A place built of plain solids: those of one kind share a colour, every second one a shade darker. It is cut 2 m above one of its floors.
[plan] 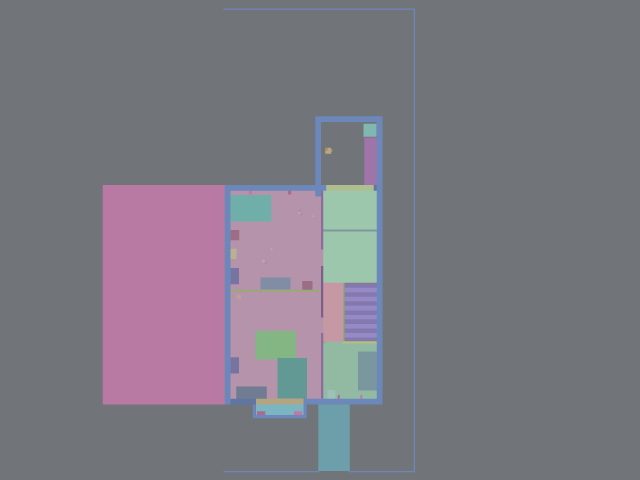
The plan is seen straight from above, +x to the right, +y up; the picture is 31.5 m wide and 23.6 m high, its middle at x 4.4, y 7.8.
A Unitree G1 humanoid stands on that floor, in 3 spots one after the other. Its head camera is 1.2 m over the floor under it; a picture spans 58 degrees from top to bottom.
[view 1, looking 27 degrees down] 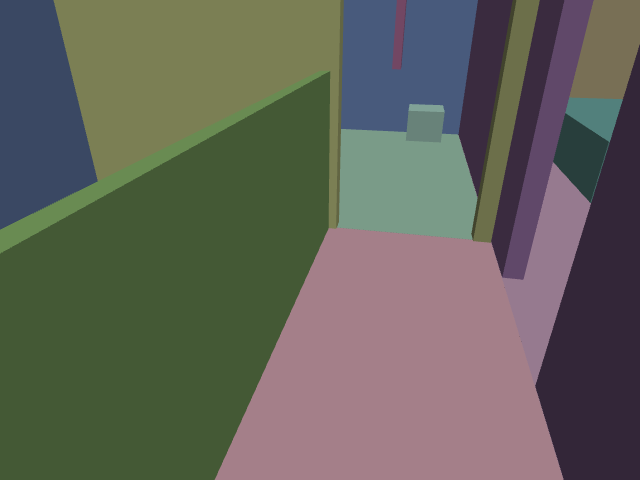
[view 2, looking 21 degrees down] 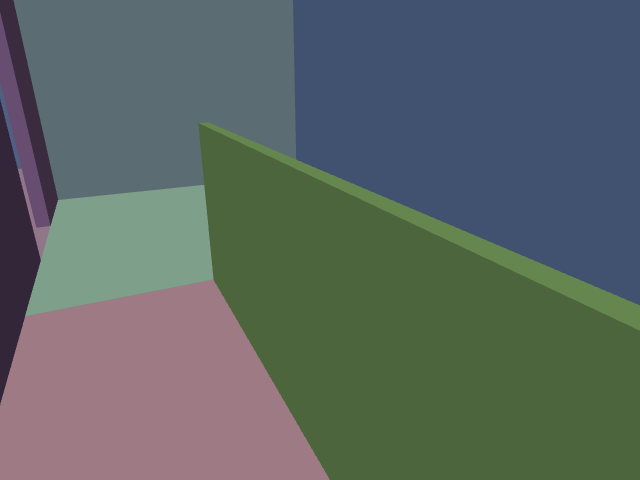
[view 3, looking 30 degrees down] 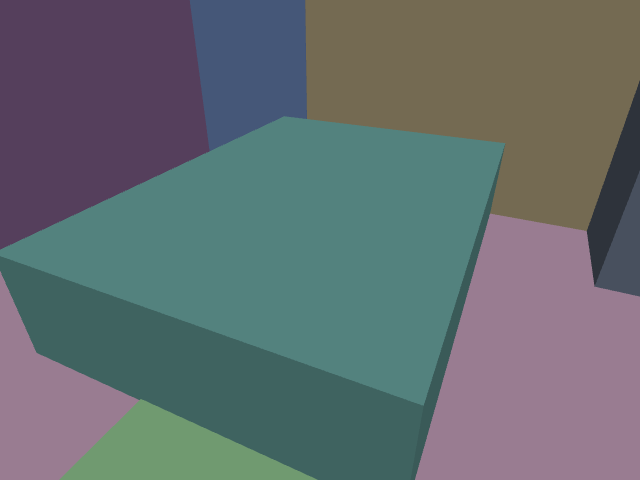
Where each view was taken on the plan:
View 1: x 5.09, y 5.30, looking -78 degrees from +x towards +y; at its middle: well_guard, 2.54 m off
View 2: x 5.09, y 3.22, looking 64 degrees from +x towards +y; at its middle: well_guard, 1.15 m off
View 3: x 2.25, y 2.65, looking -65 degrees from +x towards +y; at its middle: bed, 1.52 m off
